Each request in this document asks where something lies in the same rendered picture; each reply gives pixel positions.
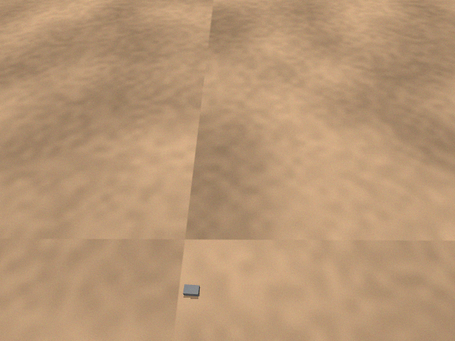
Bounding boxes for small box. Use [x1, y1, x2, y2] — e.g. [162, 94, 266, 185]
[183, 284, 200, 296]

